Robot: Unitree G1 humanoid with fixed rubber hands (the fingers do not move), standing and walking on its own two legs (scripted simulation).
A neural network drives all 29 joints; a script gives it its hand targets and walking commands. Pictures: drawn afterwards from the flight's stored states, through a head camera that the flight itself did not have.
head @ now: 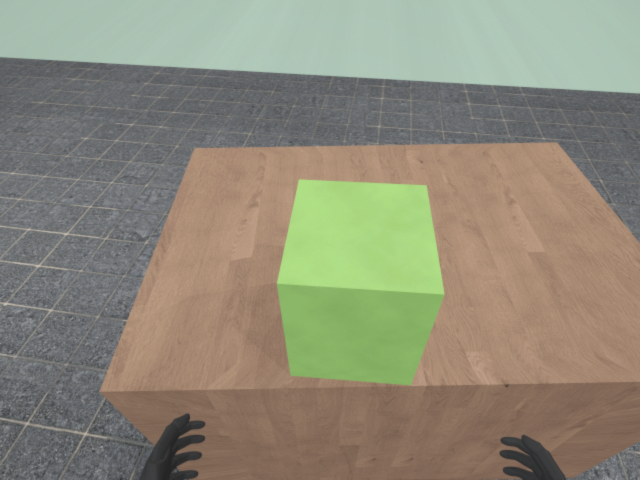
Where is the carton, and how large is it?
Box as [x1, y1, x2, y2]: [277, 179, 444, 384]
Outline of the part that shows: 299,179 277,280 290,374 301,376 410,384 444,294 426,185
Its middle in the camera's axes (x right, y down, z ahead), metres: +0.06 +0.06 +0.62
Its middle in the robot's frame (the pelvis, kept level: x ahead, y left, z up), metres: +0.43 -0.02 -0.02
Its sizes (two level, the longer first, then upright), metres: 0.210 0.200 0.250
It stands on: a pedestal, 0.64 m high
